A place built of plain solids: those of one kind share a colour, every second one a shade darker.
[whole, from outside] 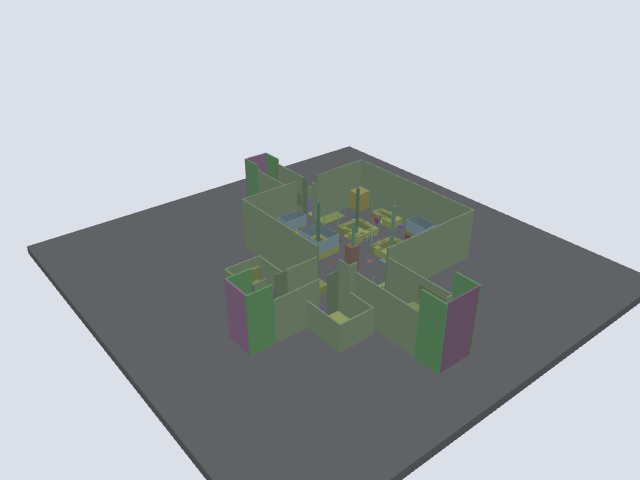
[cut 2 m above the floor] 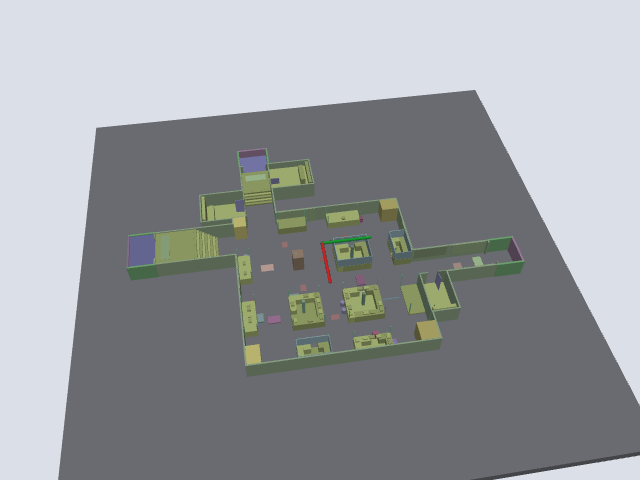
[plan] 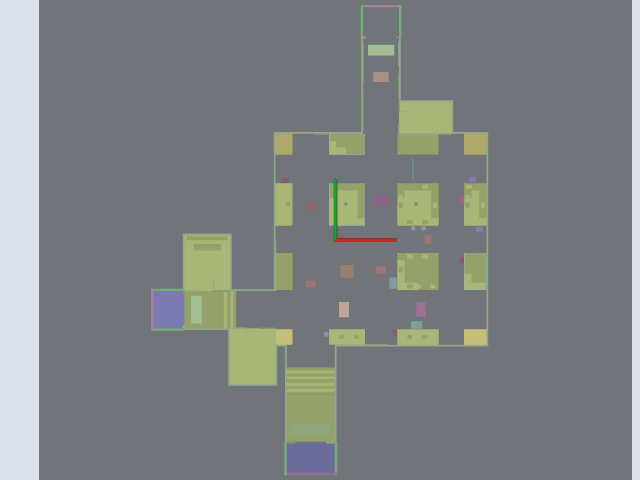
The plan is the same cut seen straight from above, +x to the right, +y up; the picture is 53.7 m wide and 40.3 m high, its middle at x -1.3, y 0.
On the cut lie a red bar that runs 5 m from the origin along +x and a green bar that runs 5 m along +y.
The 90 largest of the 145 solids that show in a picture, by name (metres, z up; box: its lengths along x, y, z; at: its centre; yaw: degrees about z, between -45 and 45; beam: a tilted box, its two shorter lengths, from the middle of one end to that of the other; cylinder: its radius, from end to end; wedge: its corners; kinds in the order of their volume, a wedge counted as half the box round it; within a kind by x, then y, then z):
{
 "piece_1": {"box": [3.06, 3.13, 1.07], "at": [-11.15, -5.85, 0.49]},
 "piece_2": {"box": [3.83, 4.68, 1.2], "at": [-10.77, -1.94, 0.55]},
 "piece_3": {"box": [2.33, 0.55, 0.95], "at": [-10.77, -0.6, 1.58]},
 "piece_4": {"box": [3.42, 0.35, 2.05], "at": [-10.77, 0.15, 2.13]},
 "piece_5": {"box": [0.26, 3.15, 1.07], "at": [-9.49, -5.85, 0.49]},
 "piece_6": {"box": [0.26, 3.15, 0.87], "at": [-9.23, -5.85, 0.38]},
 "piece_7": {"box": [3.43, 0.35, 2.05], "at": [-6.94, -11.84, 1.1]},
 "piece_8": {"box": [2.33, 0.55, 0.95], "at": [-6.94, -11.09, 0.56]},
 "piece_9": {"box": [3.83, 4.68, 0.18], "at": [-6.94, -9.75, 0.04]},
 "piece_10": {"box": [1.43, 3.11, 0.95], "at": [-4.32, -2.64, 0.42]},
 "piece_11": {"box": [1.43, 3.57, 0.95], "at": [-4.32, 2.99, 0.42]},
 "piece_12": {"box": [4.04, 3.94, 1.96], "at": [-2.08, -14.97, 0.93]},
 "piece_13": {"box": [4.06, 0.26, 1.96], "at": [-2.08, -12.88, 0.93]},
 "piece_14": {"box": [4.06, 0.26, 1.75], "at": [-2.08, -12.62, 0.82]},
 "piece_15": {"box": [4.06, 0.26, 1.54], "at": [-2.08, -12.36, 0.72]},
 "piece_16": {"box": [4.06, 0.26, 1.32], "at": [-2.08, -12.11, 0.61]},
 "piece_17": {"box": [4.06, 0.26, 1.11], "at": [-2.08, -11.85, 0.51]},
 "piece_18": {"box": [4.06, 0.26, 0.9], "at": [-2.08, -11.6, 0.4]},
 "piece_19": {"box": [4.06, 0.26, 0.69], "at": [-2.08, -11.34, 0.29]},
 "piece_20": {"box": [1.44, 0.62, 0.95], "at": [0.17, 7.46, 0.42]},
 "piece_21": {"box": [3.02, 1.3, 0.95], "at": [0.96, -8.15, 0.42]},
 "piece_22": {"box": [3.02, 0.62, 0.95], "at": [0.96, 1.51, 0.42]},
 "piece_23": {"box": [2.98, 3.53, 0.17], "at": [0.96, 2.99, 0.04]},
 "piece_24": {"box": [3.02, 0.62, 0.95], "at": [0.96, 4.46, 0.42]},
 "piece_25": {"box": [2.98, 1.73, 0.17], "at": [0.96, 8.03, 0.04]},
 "piece_26": {"box": [3.02, 0.62, 0.95], "at": [0.96, 8.61, 0.42]},
 "piece_27": {"box": [0.62, 2.33, 0.95], "at": [2.16, 2.99, 0.42]},
 "piece_28": {"box": [0.62, 1.87, 0.95], "at": [5.5, -2.64, 0.42]},
 "piece_29": {"box": [1.73, 0.62, 0.95], "at": [6.05, -3.89, 0.42]},
 "piece_30": {"box": [3.48, 1.3, 0.95], "at": [6.93, -8.15, 0.42]},
 "piece_31": {"box": [3.44, 3.07, 0.17], "at": [6.93, -2.64, 0.04]},
 "piece_32": {"box": [3.48, 0.62, 0.95], "at": [6.93, -1.4, 0.42]},
 "piece_33": {"box": [3.48, 0.62, 0.95], "at": [6.93, 1.51, 0.42]},
 "piece_34": {"box": [3.44, 3.53, 0.17], "at": [6.93, 2.99, 0.04]},
 "piece_35": {"box": [3.48, 0.62, 0.95], "at": [6.93, 4.46, 0.42]},
 "piece_36": {"box": [3.44, 1.73, 0.17], "at": [6.93, 8.03, 0.04]},
 "piece_37": {"box": [4.41, 2.67, 0.18], "at": [7.54, 10.25, 0.04]},
 "piece_38": {"box": [0.62, 1.87, 0.95], "at": [8.36, -2.64, 0.42]},
 "piece_39": {"box": [0.62, 2.33, 0.95], "at": [8.36, 2.99, 0.42]},
 "piece_40": {"box": [0.35, 2.27, 2.05], "at": [9.49, 10.25, 1.1]},
 "piece_41": {"box": [1.89, 0.62, 0.95], "at": [11.74, -3.89, 0.42]},
 "piece_42": {"box": [1.85, 3.07, 0.17], "at": [11.74, -2.64, 0.04]},
 "piece_43": {"box": [1.89, 0.62, 0.95], "at": [11.74, -1.4, 0.42]},
 "piece_44": {"box": [1.89, 0.62, 0.95], "at": [11.74, 1.51, 0.42]},
 "piece_45": {"box": [1.85, 3.53, 0.17], "at": [11.74, 2.99, 0.04]},
 "piece_46": {"box": [1.89, 0.62, 0.95], "at": [11.74, 4.46, 0.42]},
 "piece_47": {"box": [0.62, 1.87, 0.95], "at": [12.38, -2.64, 0.42]},
 "piece_48": {"box": [0.62, 2.33, 0.95], "at": [12.38, 2.99, 0.42]},
 "wall_1": {"box": [0.15, 4.83, 4.2], "at": [-12.76, -1.87, 2.05]},
 "wall_2": {"box": [1.41, 0.12, 4.89], "at": [-11.97, -4.28, 2.4]},
 "wall_3": {"box": [3.98, 0.15, 4.89], "at": [-10.84, -7.49, 2.4]},
 "wall_4": {"box": [4.12, 0.15, 4.2], "at": [-10.77, 0.47, 2.05]},
 "wall_5": {"box": [1.41, 0.12, 4.89], "at": [-9.56, -4.28, 2.4]},
 "wall_6": {"box": [0.15, 4.8, 3.18], "at": [-8.93, -9.84, 1.54]},
 "wall_7": {"box": [0.15, 4.8, 4.2], "at": [-8.78, -1.85, 2.05]},
 "wall_8": {"box": [1.41, 0.12, 4.89], "at": [-8.15, -7.41, 2.4]},
 "wall_9": {"box": [4.13, 0.15, 3.18], "at": [-6.94, -12.17, 1.54]},
 "wall_10": {"box": [3.87, 0.15, 4.89], "at": [-6.92, -4.21, 2.4]},
 "wall_11": {"box": [1.41, 0.12, 4.89], "at": [-5.74, -7.41, 2.4]},
 "wall_12": {"box": [0.15, 13.35, 6.12], "at": [-5.11, 2.39, 3.01]},
 "wall_13": {"box": [0.12, 1.39, 6.12], "at": [-5.03, -8.11, 3.01]},
 "wall_14": {"box": [0.15, 3.44, 3.18], "at": [-4.96, -10.52, 1.54]},
 "wall_15": {"box": [0.97, 0.15, 6.12], "at": [-4.58, -8.88, 3.01]},
 "wall_16": {"box": [0.15, 8.33, 5.06], "at": [-4.17, -12.93, 2.48]},
 "wall_17": {"box": [7.5, 0.15, 6.12], "at": [-1.43, 8.99, 3.01]},
 "wall_18": {"box": [0.15, 8.33, 5.06], "at": [0.02, -12.93, 2.48]},
 "wall_19": {"box": [0.15, 8.21, 4.89], "at": [2.25, 12.98, 2.4]},
 "wall_20": {"box": [0.15, 5.5, 4.89], "at": [5.41, 14.34, 2.4]},
 "wall_21": {"box": [12.89, 0.15, 6.12], "at": [6.39, -8.88, 3.01]},
 "wall_22": {"box": [4.41, 0.12, 6.12], "at": [7.54, 8.91, 3.01]},
 "wall_23": {"box": [4.53, 0.15, 3.18], "at": [7.63, 11.66, 1.54]},
 "wall_24": {"box": [0.15, 2.79, 3.18], "at": [9.82, 10.34, 1.54]},
 "wall_25": {"box": [3.09, 0.15, 6.12], "at": [11.29, 8.99, 3.01]},
 "wall_26": {"box": [0.15, 18.02, 6.12], "at": [12.76, 0.06, 3.01]},
 "street_1": {"box": [2.6, 3.13, 1.07], "at": [-13.98, -5.85, 0.49]},
 "street_2": {"box": [4.04, 2.6, 1.96], "at": [-2.08, -18.24, 0.93]},
 "store_1": {"box": [1.43, 1.3, 2.45], "at": [-4.32, -8.15, 1.18]},
 "store_2": {"box": [1.43, 1.76, 2.45], "at": [-4.32, 8.03, 1.18]},
 "store_3": {"box": [1.89, 1.3, 2.45], "at": [11.74, -8.15, 1.18]},
 "store_4": {"box": [1.89, 1.76, 2.45], "at": [11.74, 8.03, 1.18]},
 "wing_1": {"box": [2.78, 0.2, 6.57], "at": [-14.09, -7.51, 3.24]},
 "wing_2": {"box": [2.78, 0.2, 6.57], "at": [-14.09, -4.18, 3.24]},
 "wing_3": {"box": [0.2, 2.78, 7.46], "at": [-4.2, -18.35, 3.68]},
 "wing_4": {"box": [0.2, 2.78, 7.46], "at": [0.04, -18.35, 3.68]},
 "wing_5": {"box": [0.2, 2.78, 5.55], "at": [2.22, 18.35, 2.73]},
 "wing_6": {"box": [0.2, 2.78, 5.55], "at": [5.43, 18.35, 2.73]},
 "opp_1": {"box": [0.2, 3.53, 6.57], "at": [-15.38, -5.85, 3.24]},
 "opp_2": {"box": [4.44, 0.2, 7.46], "at": [-2.08, -19.64, 3.68]},
 "opp_3": {"box": [3.41, 0.2, 5.55], "at": [3.83, 19.64, 2.73]},
 "pillar_1": {"box": [1.1, 1.1, 3.25], "at": [0.96, -2.64, 1.57]}
}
